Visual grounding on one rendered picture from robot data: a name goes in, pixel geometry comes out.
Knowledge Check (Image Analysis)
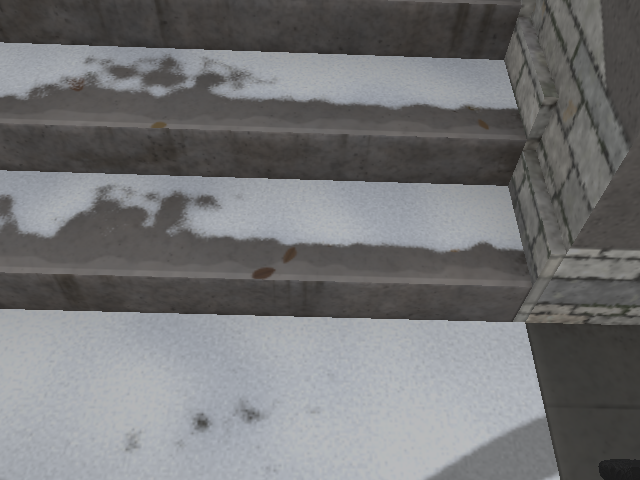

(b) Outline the right robot hand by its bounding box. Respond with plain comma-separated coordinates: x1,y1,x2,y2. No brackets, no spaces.
598,459,640,480

